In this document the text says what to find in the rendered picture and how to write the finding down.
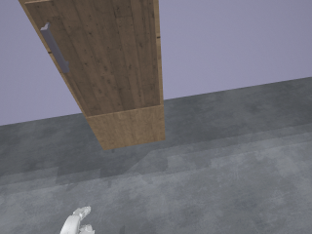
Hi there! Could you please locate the handle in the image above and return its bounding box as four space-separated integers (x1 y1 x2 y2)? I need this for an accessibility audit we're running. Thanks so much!
40 22 70 73

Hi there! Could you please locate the cupboard door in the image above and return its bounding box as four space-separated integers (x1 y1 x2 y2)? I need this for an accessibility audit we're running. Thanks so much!
24 0 161 117

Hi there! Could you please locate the robot left hand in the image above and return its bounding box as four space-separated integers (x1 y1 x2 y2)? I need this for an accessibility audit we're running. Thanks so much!
59 206 95 234

